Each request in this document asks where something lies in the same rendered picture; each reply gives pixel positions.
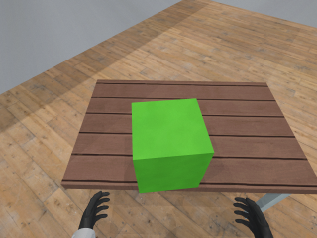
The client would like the table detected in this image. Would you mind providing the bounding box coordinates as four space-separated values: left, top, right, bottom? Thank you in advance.
60 79 317 219

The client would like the robot left hand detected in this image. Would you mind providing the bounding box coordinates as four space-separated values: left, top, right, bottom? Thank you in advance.
78 191 110 230

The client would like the carton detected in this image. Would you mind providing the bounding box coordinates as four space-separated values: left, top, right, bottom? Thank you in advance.
132 98 215 193

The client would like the robot left forearm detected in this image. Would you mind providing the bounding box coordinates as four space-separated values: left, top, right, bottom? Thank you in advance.
71 228 96 238

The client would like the robot right hand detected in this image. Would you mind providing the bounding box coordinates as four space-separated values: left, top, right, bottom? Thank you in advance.
233 197 274 238

